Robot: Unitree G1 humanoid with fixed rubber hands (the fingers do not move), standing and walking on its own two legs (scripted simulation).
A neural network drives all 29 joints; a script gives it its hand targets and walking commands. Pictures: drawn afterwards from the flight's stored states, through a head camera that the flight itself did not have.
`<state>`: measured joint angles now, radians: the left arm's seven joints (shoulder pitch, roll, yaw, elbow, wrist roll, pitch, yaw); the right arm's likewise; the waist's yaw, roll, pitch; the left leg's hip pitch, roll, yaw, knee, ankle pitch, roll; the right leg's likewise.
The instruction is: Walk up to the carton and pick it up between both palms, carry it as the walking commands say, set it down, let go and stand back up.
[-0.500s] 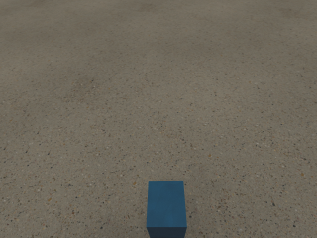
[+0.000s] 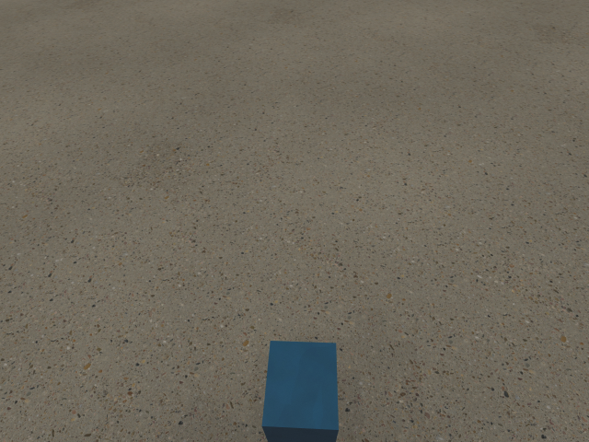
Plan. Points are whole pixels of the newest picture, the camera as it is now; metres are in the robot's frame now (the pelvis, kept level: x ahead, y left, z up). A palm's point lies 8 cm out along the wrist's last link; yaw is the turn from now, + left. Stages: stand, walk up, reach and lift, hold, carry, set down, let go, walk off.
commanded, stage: walk up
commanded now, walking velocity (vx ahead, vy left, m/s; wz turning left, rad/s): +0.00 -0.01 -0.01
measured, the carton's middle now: (302, 395) +0.39 +0.03 -0.66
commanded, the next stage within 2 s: stand in 0.48 s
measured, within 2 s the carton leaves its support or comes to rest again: neither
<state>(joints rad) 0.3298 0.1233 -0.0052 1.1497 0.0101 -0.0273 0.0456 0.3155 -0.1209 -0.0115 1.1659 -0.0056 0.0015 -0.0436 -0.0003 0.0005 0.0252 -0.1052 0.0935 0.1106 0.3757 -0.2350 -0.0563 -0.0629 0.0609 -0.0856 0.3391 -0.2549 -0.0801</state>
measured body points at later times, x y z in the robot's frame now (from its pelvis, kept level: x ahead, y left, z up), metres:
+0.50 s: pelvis +0.00 -0.02 +0.00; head +0.01 -0.02 +0.45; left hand -0.04 +0.19 -0.16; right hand -0.06 -0.22 -0.17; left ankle -0.02 +0.15 -0.74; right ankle -0.04 -0.06 -0.74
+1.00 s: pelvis -0.01 +0.02 -0.02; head +0.04 +0.01 +0.42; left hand +0.15 +0.20 -0.15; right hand +0.14 -0.20 -0.16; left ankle -0.02 +0.15 -0.74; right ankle -0.04 -0.06 -0.74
